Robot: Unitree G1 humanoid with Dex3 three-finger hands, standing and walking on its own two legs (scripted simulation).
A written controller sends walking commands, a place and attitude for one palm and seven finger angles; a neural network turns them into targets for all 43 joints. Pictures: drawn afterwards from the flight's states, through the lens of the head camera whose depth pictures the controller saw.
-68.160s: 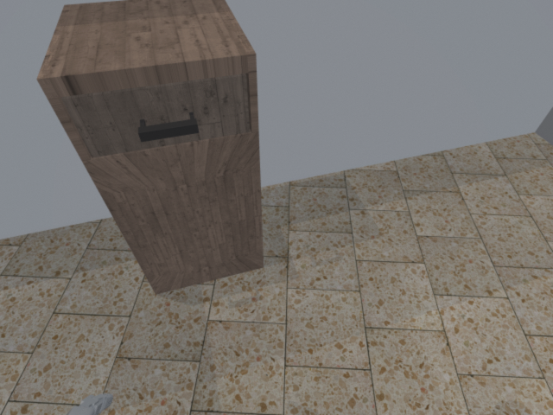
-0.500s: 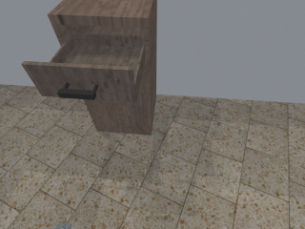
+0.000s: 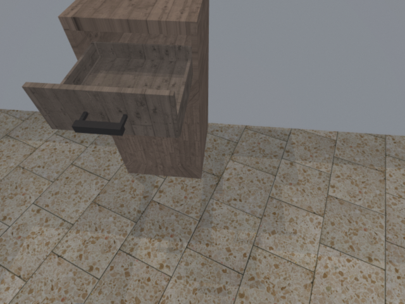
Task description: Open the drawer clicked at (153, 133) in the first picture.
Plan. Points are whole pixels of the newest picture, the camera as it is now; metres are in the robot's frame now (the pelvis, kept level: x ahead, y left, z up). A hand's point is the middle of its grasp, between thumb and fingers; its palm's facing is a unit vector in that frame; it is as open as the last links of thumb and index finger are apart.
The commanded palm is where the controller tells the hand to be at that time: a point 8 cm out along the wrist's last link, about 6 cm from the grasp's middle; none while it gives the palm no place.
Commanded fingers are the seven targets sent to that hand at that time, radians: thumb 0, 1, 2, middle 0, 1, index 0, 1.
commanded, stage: stand and wait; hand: left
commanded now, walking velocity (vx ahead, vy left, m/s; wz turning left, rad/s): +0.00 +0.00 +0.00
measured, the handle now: (101, 122) +0.54 +0.31 +0.00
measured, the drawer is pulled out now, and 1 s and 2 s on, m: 0.30 0.30 0.30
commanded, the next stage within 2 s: none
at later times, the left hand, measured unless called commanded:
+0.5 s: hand out of the picture +0.11 +0.25 -0.15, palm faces -0.04 -0.94 -0.35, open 7.4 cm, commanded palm none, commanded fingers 0.00 0.90 0.90 -0.20 -0.30 -0.20 -0.30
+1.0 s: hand out of the picture +0.11 +0.25 -0.16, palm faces -0.04 -0.94 -0.35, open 7.4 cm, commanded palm none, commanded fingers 0.00 0.90 0.90 -0.20 -0.30 -0.20 -0.30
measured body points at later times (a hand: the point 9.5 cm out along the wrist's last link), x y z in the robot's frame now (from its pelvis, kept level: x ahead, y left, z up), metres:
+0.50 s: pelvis +0.01 +0.00 +0.00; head +0.05 -0.01 +0.45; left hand +0.11 +0.30 -0.13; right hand +0.08 -0.30 -0.14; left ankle -0.01 +0.13 -0.75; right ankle +0.00 -0.11 -0.75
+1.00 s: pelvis +0.02 +0.00 +0.00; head +0.05 -0.01 +0.45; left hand +0.11 +0.30 -0.13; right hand +0.08 -0.30 -0.14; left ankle -0.01 +0.13 -0.75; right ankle +0.00 -0.11 -0.75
